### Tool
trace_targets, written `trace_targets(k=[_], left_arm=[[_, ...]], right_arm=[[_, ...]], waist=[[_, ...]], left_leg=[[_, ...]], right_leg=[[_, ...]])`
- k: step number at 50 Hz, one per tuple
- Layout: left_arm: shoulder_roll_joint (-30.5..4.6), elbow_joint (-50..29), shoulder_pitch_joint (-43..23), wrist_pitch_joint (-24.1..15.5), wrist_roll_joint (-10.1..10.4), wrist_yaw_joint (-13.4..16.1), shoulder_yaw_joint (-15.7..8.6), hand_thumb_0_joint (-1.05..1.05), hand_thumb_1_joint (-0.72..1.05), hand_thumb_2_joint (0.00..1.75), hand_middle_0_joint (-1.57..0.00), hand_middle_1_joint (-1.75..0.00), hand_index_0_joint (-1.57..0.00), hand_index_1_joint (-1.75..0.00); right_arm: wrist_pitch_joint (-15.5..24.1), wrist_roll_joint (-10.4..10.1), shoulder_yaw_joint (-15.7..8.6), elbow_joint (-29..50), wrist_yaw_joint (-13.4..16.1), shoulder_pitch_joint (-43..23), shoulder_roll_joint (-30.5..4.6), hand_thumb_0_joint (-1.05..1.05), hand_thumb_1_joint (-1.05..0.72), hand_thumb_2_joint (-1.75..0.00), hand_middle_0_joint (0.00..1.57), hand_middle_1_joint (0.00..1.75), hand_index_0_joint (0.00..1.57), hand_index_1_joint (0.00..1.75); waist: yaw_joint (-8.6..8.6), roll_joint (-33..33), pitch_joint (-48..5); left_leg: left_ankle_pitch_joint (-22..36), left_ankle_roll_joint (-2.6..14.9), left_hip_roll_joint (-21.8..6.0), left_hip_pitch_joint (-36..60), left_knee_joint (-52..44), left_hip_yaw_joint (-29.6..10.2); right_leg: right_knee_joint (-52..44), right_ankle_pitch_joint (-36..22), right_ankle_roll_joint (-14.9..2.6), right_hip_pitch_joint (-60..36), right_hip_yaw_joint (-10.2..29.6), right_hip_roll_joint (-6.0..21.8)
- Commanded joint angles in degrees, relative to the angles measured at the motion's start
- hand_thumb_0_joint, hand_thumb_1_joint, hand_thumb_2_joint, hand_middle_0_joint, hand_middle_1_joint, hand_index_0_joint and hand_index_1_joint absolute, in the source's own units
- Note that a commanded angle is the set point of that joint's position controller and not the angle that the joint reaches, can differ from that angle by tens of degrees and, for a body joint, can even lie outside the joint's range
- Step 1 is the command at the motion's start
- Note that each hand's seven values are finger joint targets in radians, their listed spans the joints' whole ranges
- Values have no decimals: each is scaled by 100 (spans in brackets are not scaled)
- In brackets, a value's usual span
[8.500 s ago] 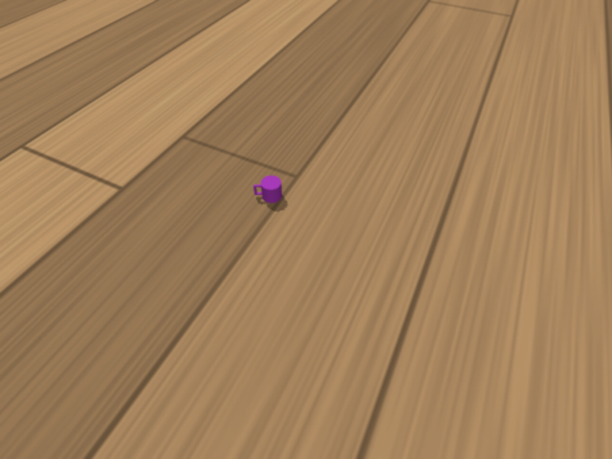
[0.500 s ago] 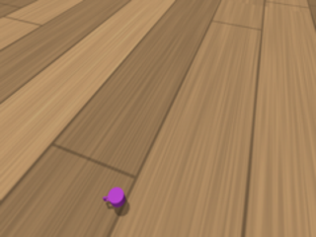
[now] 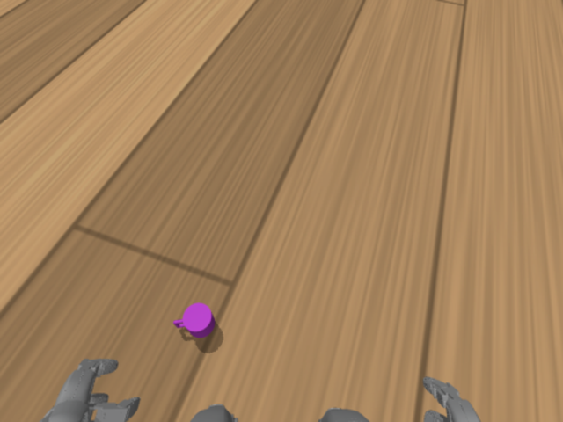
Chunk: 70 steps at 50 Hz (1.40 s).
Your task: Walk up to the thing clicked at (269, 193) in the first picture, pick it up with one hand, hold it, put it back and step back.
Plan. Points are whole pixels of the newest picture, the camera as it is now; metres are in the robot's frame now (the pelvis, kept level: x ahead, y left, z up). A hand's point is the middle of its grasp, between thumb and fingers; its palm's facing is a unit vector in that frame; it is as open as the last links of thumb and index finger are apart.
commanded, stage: rise first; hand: left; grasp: from above
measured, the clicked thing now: (194, 321) +0.43 +0.25 -0.71
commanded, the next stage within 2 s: none
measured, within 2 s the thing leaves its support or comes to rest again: neither
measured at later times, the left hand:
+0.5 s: hand out of the picture +0.13 +0.26 -0.21, palm faces -0.17 -0.87 -0.46, open 14.1 cm
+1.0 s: hand (144, 373) +0.24 +0.29 -0.40, palm faces -0.45 -0.46 -0.76, open 14.1 cm
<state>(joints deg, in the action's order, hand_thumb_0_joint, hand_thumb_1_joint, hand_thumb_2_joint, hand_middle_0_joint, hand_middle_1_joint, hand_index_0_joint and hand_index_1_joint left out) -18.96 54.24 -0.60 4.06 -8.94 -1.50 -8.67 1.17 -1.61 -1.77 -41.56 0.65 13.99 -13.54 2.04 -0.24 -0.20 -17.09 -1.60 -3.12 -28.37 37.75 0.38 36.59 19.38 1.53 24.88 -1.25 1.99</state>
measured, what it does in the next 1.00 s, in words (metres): lowers itself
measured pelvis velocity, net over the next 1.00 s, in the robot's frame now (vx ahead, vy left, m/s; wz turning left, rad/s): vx -0.06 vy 0.00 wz -0.05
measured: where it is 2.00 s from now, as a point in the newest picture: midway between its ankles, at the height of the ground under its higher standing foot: outside the picture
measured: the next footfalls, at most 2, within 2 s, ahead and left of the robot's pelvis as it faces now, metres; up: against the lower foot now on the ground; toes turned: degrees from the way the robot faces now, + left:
none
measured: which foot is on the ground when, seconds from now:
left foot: down 0.00-1.00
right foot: down 0.00-1.00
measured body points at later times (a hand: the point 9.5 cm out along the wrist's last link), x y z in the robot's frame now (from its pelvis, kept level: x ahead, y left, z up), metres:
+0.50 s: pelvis -0.01 +0.00 -0.07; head +0.09 +0.02 +0.37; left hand +0.14 +0.31 -0.18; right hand +0.17 -0.25 -0.16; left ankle +0.02 +0.14 -0.72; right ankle -0.01 -0.14 -0.72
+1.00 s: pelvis -0.06 +0.00 -0.25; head +0.13 +0.02 +0.15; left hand +0.26 +0.32 -0.35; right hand +0.12 -0.27 -0.38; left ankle +0.01 +0.14 -0.72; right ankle -0.02 -0.14 -0.72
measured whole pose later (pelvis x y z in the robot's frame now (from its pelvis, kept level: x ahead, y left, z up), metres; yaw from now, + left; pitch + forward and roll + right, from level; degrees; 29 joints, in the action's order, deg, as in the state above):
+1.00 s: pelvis -0.06 +0.00 -0.25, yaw -3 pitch +33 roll -4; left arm -28.2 43.0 -15.4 -5.4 -41.5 4.8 -8.4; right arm 8.7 1.2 -4.1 -37.4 -2.7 3.2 -16.1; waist 1.1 1.0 -9.2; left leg -37.2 -1.8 -3.6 -102.7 106.4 -4.6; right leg 105.6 41.2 2.2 97.8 -0.8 1.0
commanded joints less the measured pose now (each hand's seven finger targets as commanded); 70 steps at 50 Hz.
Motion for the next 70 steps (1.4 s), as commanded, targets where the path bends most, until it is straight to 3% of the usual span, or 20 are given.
trace_targets(k=[1,4,5,12,13,19,20,24,27,31,35,36,41,43,51,54,60,62,64,70], left_arm=[[-1070,-770,191,216,-129,144,-310,0,-50,99,-6,-109,-6,-108],[-1154,-1446,242,138,-226,166,-452,0,-55,100,-6,-108,-6,-109],[-1079,-1519,304,129,-235,177,-430,0,-55,99,-6,-110,-6,-110],[-985,-2721,888,354,-380,179,-331,0,-57,102,-5,-107,-4,-108],[-1085,-2688,1106,427,-424,182,-432,0,-56,102,-5,-107,-4,-109],[-1027,-2993,1616,698,-552,165,-430,0,-54,97,-5,-109,-5,-109],[-1032,-3469,1402,683,-583,164,-364,0,-56,97,-6,-109,-6,-109],[-977,-3620,1671,733,-664,191,-339,0,-54,96,-5,-110,-6,-109],[-1187,-3533,1160,631,-857,242,-432,0,-55,98,-5,-109,-5,-109],[-1149,-2875,680,226,-1262,246,-277,0,-54,98,-4,-108,-4,-108],[-1465,-2886,-7,-375,-1858,357,-275,0,-54,100,-3,-109,-3,-109],[-1349,-2723,-42,-471,-1975,386,-144,0,-54,100,-4,-109,-4,-109],[-2051,-2324,-596,-833,-2640,717,-559,0,-56,101,-4,-110,-4,-110],[-1986,-2118,-899,-890,-2816,758,-447,0,-56,101,-4,-110,-4,-110],[-2818,-1515,-2962,-1288,-3720,903,-516,0,-56,104,-5,-109,-4,-109],[-2878,-1056,-3324,-1432,-3999,952,-425,0,-54,102,-4,-110,-5,-110],[-3471,-803,-4204,-1685,-4529,1133,-579,0,-54,103,-4,-110,-5,-109],[-3417,-604,-4483,-1756,-4657,1194,-458,0,-55,104,-4,-107,-5,-107],[-3624,-256,-4487,-1810,-4842,1282,-517,0,-55,103,-5,-107,-5,-107],[-3718,271,-5153,-1983,-5344,1590,-349,0,-56,103,-5,-103,-5,-103]], right_arm=[[308,16,-372,894,-13,-96,-1007,0,-89,-90,20,30,20,30],[447,51,-415,1049,-21,-11,-964,0,-89,-90,20,30,20,30],[486,65,-427,1101,-5,6,-971,0,-89,-90,20,30,20,30],[692,92,-441,1390,102,-78,-905,0,-87,-90,20,30,20,30],[706,96,-437,1328,106,-39,-903,0,-87,-89,20,30,20,30],[825,137,-392,1438,118,-131,-864,0,-88,-90,20,30,20,30],[862,138,-376,1607,128,-250,-833,0,-89,-90,20,30,20,30],[936,157,-351,1690,110,-266,-776,0,-88,-90,20,30,20,30],[1006,167,-342,1665,111,-319,-799,0,-88,-90,20,30,20,30],[1117,195,-410,1467,29,-337,-873,0,-85,-89,20,30,20,30],[1249,179,-454,1464,-54,-555,-975,0,-84,-88,20,30,20,30],[1261,182,-479,1394,-75,-540,-1018,0,-84,-89,20,30,20,30],[1171,175,-538,1124,-174,-572,-1162,0,-86,-89,20,30,20,30],[1091,194,-590,1015,-227,-553,-1195,0,-87,-89,20,30,20,30],[813,312,-645,712,-349,-324,-1277,0,-86,-89,20,30,20,30],[706,334,-627,628,-371,-211,-1273,0,-86,-89,20,30,20,30],[473,394,-589,441,-405,-69,-1353,0,-87,-90,20,30,20,30],[376,430,-569,445,-424,-26,-1335,0,-87,-90,20,30,20,30],[282,452,-532,398,-439,-36,-1363,0,-88,-90,20,30,20,30],[89,590,-440,263,-500,65,-1440,0,-89,-90,20,30,20,30]], waist=[[-118,155,-1123],[-139,403,-1508],[-53,321,-1591],[-42,265,-1896],[-121,414,-1866],[-49,436,-1889],[-49,448,-1989],[-42,376,-2177],[59,396,-1996],[139,373,-1967],[15,561,-2654],[67,553,-2815],[-191,756,-3670],[-162,732,-3881],[-123,545,-4390],[-77,373,-4429],[-58,678,-4534],[99,618,-4348],[54,686,-4164],[317,909,-3970]], left_leg=[[769,132,303,111,168,132],[660,126,255,-132,637,77],[739,134,216,-200,776,49],[764,159,172,-673,1379,-22],[688,151,187,-739,1422,-6],[501,151,147,-1137,1770,-81],[586,169,142,-1186,1873,-85],[656,210,178,-1483,2259,-51],[209,212,188,-1963,2555,-49],[-370,209,182,-2726,3150,-124],[-542,185,186,-3287,3828,-170],[-464,181,167,-3324,3975,-222],[305,183,157,-3764,4843,-297],[337,192,143,-3909,5140,-298],[-846,244,156,-5279,6213,-214],[-1017,274,174,-5743,6573,-139],[-1321,270,170,-5976,6954,-230],[-1561,291,187,-6286,7075,-216],[-1746,283,193,-6416,7121,-257],[-1897,279,206,-6663,7458,-336]], right_leg=[[126,-736,-227,282,-158,-254],[684,-627,-224,709,-129,-229],[862,-712,-215,876,-135,-252],[1378,-719,-194,1347,-112,-225],[1418,-638,-205,1378,-99,-209],[1803,-395,-214,1874,-143,-242],[1870,-484,-212,1910,-138,-242],[2125,-612,-198,2079,-107,-226],[2386,-282,-206,2570,-70,-227],[3113,293,-247,3547,-81,-248],[3925,442,-267,4308,-41,-233],[4127,384,-269,4514,-52,-232],[5109,-58,-305,5335,-107,-238],[5334,-55,-305,5630,-135,-248],[6039,788,-287,6373,-205,-289],[6205,932,-270,6507,-230,-311],[6736,1257,-304,7161,-394,-336],[6788,1483,-303,7349,-416,-358],[6937,1666,-320,7590,-474,-377],[7337,1741,-338,8160,-592,-378]])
